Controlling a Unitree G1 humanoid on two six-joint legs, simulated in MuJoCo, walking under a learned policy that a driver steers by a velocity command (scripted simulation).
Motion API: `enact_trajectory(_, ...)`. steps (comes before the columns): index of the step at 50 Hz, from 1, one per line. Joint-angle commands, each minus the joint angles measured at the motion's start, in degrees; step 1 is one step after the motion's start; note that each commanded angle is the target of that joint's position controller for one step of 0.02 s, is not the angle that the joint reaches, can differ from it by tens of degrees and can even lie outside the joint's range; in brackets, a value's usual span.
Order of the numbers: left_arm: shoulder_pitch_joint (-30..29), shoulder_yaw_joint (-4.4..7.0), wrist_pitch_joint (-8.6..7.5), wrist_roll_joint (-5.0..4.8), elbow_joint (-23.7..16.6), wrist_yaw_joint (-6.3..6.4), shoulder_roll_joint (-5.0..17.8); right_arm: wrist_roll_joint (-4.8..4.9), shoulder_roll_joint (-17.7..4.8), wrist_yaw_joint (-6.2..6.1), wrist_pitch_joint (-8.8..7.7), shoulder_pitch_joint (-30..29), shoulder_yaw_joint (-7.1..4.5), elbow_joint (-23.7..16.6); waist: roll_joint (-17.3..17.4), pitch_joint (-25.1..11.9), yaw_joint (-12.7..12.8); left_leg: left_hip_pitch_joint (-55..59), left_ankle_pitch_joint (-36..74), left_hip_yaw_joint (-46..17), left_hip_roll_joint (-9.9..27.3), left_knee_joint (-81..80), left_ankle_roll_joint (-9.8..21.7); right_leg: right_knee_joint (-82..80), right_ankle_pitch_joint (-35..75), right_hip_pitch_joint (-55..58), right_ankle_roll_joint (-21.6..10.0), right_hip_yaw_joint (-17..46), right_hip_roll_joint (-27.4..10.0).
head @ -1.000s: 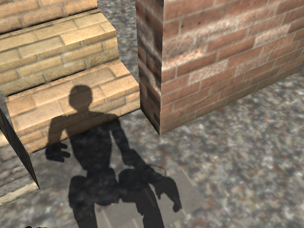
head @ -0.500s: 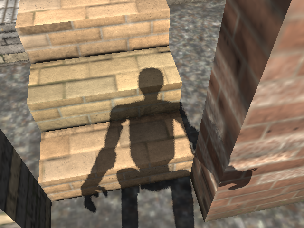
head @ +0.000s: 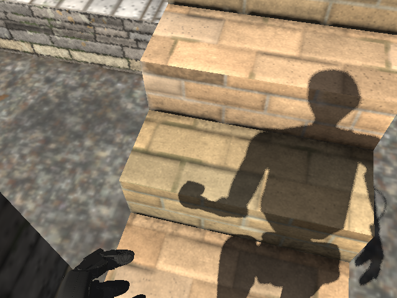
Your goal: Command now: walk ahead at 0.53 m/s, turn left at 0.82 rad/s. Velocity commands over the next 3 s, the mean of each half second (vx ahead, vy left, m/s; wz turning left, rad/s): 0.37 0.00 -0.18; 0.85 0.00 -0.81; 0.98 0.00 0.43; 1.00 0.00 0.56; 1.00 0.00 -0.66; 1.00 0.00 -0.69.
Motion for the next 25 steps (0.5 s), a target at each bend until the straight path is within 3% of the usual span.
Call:
enact_trajectory(1,26.9,5.61,-2.31,1.69,8.3,-0.42,10.5,-0.47,0.8,0.42,-6.87,-13.5,-0.22,-13.2,-7.9,-20.2,7.2,-32.6,-22.2,-3.7,7.4,44.3,-5.6,2.2,75.7,47.7,-11.3,16.9,-27.6)
enact_trajectory(2,22.3,6.49,-2.64,1.41,7.2,-0.51,10.0,0.28,-2.6,0.05,-5.98,-10.5,-0.4,-11.4,-7.3,-26.4,6.7,-38.2,-19.2,-6.6,10.9,47.0,-3.5,2.7,55.4,50.6,-14.2,21.2,-29.6)
enact_trajectory(3,19.0,6.6,-3.39,-0.22,7.8,-0.4,8.4,-0.65,-2.4,-0.03,-4.31,-13.2,-0.85,-10.3,-1.6,-19.6,6.0,-40.4,-16.3,-8.3,12.8,48.2,-2.6,-1.0,36.4,41.1,-13.0,19.8,-28.1)
enact_trajectory(4,17.3,6.88,-3.38,-0.71,8.7,-0.45,8.6,-2.05,-0.7,0.26,-2.72,-16.5,-0.56,-10.8,-0.1,-16.3,5.8,-42.6,-14.7,-7.7,12.4,50.9,-2.2,-5.5,19.0,35.5,-11.9,18.5,-26.2)
enact_trajectory(5,15.9,7.17,-2.34,-0.59,10.3,-0.5,9.7,-2.86,2.1,0.59,-2.1,-17.4,-0.15,-9.7,-0.6,-11.7,5.1,-42.2,-12.5,-6.5,12.1,51.6,-2.6,-9.4,13.7,28.0,-11.6,14.0,-24.1)
enact_trajectory(6,15.4,7.41,-2.13,-1.11,12.6,-0.69,10.4,-2.29,3.6,0.7,-1.07,-15.8,-0.07,-9.1,-3.5,-8.0,3.2,-38.6,-10.7,-5.0,12.5,49.1,-2.6,-13.1,6.6,18.8,-9.6,7.6,-21.1)
enact_trajectory(7,13.4,7.37,-2.14,-2.46,14.0,-1.15,11.2,-1.98,4.5,0.78,-0.64,-14.6,0.72,-10.2,-4.1,-4.5,1.0,-34.3,-5.7,-3.4,14.0,43.5,-2.8,-15.1,5.4,10.6,-7.8,2.9,-18.4)
enact_trajectory(8,11.1,7.04,-2.23,-2.79,14.8,-1.61,10.7,-1.52,3.9,1.9,-0.55,-10.2,0.74,-9.5,-6.4,-6.8,-1.0,-26.9,-1.0,2.2,16.4,35.3,-3.1,-16.1,6.0,6.8,-6.3,-1.9,-14.5)
enact_trajectory(9,8.9,7.18,-1.88,-2.52,15.2,-1.62,11.4,-0.87,5.0,2.04,-0.13,-8.2,1.36,-9.1,-10.0,-7.5,-2.3,-21.1,0.0,6.5,18.4,26.6,-3.3,-17.3,8.3,4.3,-5.1,-5.3,-11.2)
enact_trajectory(10,5.8,6.9,-1.62,-1.31,14.2,-1.18,10.7,-0.76,6.3,1.5,-0.17,-6.7,2.01,-10.3,-15.4,-7.1,-2.8,-13.8,3.3,9.0,18.9,15.2,-4.1,-18.2,8.9,0.5,-4.4,-10.1,-5.9)
enact_trajectory(11,6.5,6.73,-1.59,-1.17,13.5,-0.67,9.6,-0.08,4.9,1.49,-0.32,-6.4,2.0,-9.4,-15.2,-8.5,-0.7,-6.9,11.7,9.6,19.1,4.9,-5.4,-17.5,10.5,1.2,-4.5,-10.1,-4.3)
enact_trajectory(12,8.3,7.06,-1.26,-1.81,14.5,0.1,10.3,0.33,3.5,0.16,-0.28,-3.3,1.05,-8.6,-18.9,-11.1,-0.2,-1.8,14.7,9.7,17.3,-2.4,-6.7,-14.9,16.2,6.4,-5.5,-8.5,-1.9)
enact_trajectory(13,7.2,7.76,-0.67,-1.11,13.8,0.16,11.4,0.74,3.0,-0.83,-0.59,-0.5,0.81,-8.6,-21.5,-13.4,-1.4,0.0,16.5,9.2,17.7,-6.4,-5.8,-13.8,20.0,10.8,-5.8,-5.3,-3.9)
enact_trajectory(14,6.4,8.47,-0.15,-1.05,13.2,0.02,11.8,1.27,1.5,-1.76,-1.03,4.0,0.28,-8.5,-20.0,-13.9,-3.3,3.3,16.8,8.5,17.8,-12.7,-5.7,-11.3,18.1,13.1,-4.9,-2.9,-4.6)
enact_trajectory(15,5.7,9.21,0.99,-1.57,13.7,0.03,12.8,0.6,-0.5,-2.46,-1.1,13.1,-0.89,-6.3,-15.1,-14.9,-7.7,12.9,19.9,10.6,16.6,-20.9,-6.6,-4.9,12.2,12.1,-2.9,-1.8,-3.6)
enact_trajectory(16,7.0,9.18,1.09,-1.8,13.7,-1.59,10.0,-0.4,-5.2,-1.96,-0.75,15.1,-2.06,-5.8,-1.9,-11.8,-9.5,18.2,26.8,15.7,15.7,-27.9,-9.4,10.1,-5.4,5.5,1.2,-5.2,5.2)
enact_trajectory(17,9.2,7.85,1.99,-0.64,13.2,-2.2,2.9,-0.32,-9.6,-2.02,-1.15,15.1,-3.1,-6.4,8.9,-8.7,-7.4,22.3,34.6,-1.4,30.1,-29.0,-7.3,34.8,-30.5,-9.8,2.3,-3.3,9.8)
enact_trajectory(18,28.3,6.78,2.65,-0.49,15.4,-2.59,-5.0,-1.4,-13.7,-0.14,-1.54,7.8,-2.58,-8.9,19.7,-16.5,4.8,19.0,58.9,-18.1,44.7,-27.3,1.2,67.4,-35.7,-11.1,3.2,5.9,9.2)
enact_trajectory(19,28.2,6.96,3.66,-0.32,13.2,-2.38,0.1,-0.28,-17.5,1.19,-0.14,1.6,-4.93,-11.1,21.4,-24.0,4.6,15.6,5.5,-26.2,48.6,-36.7,5.3,80.0,-31.3,-13.9,3.0,3.0,5.5)
enact_trajectory(20,12.8,6.21,5.03,1.67,8.4,-2.16,-1.5,0.27,-14.2,1.24,0.47,-5.3,-4.52,-10.2,21.3,-9.4,3.5,3.9,-31.2,-19.1,43.4,-44.8,5.6,83.9,-29.4,-24.1,3.3,-1.6,1.7)
enact_trajectory(21,5.2,6.22,5.78,2.05,4.7,-1.57,-1.2,1.03,-8.6,0.82,0.73,-11.9,-2.93,-9.9,22.9,-0.4,3.3,-1.0,-33.4,-11.8,39.2,-46.1,2.7,86.3,-29.1,-30.9,3.3,-3.6,2.0)
enact_trajectory(22,4.7,7.19,6.65,1.56,3.8,-2.11,2.2,0.28,-5.9,-0.15,0.47,-12.8,-1.7,-10.2,18.0,0.9,3.0,-2.8,-27.6,-3.1,36.1,-42.9,0.7,80.9,-26.2,-29.0,2.9,-0.1,1.6)
enact_trajectory(23,9.6,8.11,7.76,1.97,3.5,-2.9,5.2,-0.25,-5.7,-1.17,-0.13,-11.1,-1.1,-9.3,13.2,-1.3,4.9,-2.4,-30.1,-1.8,36.5,-42.0,-0.9,71.2,-24.1,-25.3,2.4,0.8,1.0)
enact_trajectory(25,11.1,8.5,8.41,2.39,2.2,-3.63,4.1,-0.77,-7.5,-2.54,-1.65,-9.6,-1.64,-7.8,8.6,-2.5,5.5,1.2,-28.7,-0.5,40.2,-41.7,-0.7,68.7,-22.2,-25.0,1.2,-0.3,1.5)
Next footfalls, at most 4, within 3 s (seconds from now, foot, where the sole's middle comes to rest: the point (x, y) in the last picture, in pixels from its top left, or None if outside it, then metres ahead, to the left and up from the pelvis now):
0.32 left None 0.25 0.23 -0.76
0.72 right None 0.08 -0.06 -0.76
1.12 left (201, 283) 0.40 0.01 -0.57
1.66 right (294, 176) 0.60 -0.25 -0.38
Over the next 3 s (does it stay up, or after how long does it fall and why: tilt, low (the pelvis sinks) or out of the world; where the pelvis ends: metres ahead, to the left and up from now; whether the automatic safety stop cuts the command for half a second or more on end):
stays up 1.26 -0.28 0.84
